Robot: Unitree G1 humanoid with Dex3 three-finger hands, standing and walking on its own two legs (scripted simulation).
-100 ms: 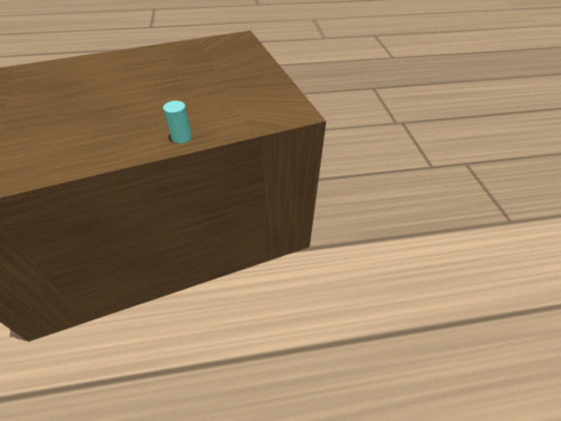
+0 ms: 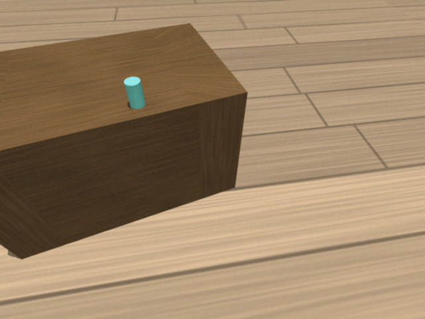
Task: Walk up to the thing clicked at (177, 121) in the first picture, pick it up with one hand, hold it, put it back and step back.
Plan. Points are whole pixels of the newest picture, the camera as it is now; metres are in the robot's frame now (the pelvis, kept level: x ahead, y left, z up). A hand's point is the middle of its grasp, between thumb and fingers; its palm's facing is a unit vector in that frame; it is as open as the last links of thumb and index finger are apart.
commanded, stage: stand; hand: right
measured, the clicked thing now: (135, 93) +0.86 +0.26 -0.08
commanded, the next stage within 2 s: walk up in 1.02 s
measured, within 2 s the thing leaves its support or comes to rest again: neither
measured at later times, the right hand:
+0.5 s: hand out of the picture +0.08 -0.25 -0.16, palm faces -0.02 +0.94 -0.33, open 7.4 cm
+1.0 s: hand out of the picture +0.09 -0.25 -0.16, palm faces -0.02 +0.94 -0.34, open 7.4 cm
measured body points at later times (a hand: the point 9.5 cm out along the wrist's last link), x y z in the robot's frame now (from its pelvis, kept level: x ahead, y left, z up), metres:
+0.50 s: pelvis +0.01 +0.00 +0.00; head +0.02 +0.00 +0.45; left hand +0.09 +0.30 -0.13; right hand +0.08 -0.30 -0.13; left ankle +0.00 +0.12 -0.75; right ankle +0.00 -0.12 -0.75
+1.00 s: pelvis +0.01 +0.00 +0.00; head +0.03 +0.01 +0.45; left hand +0.09 +0.30 -0.13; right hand +0.09 -0.30 -0.13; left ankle +0.00 +0.12 -0.75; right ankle +0.00 -0.12 -0.75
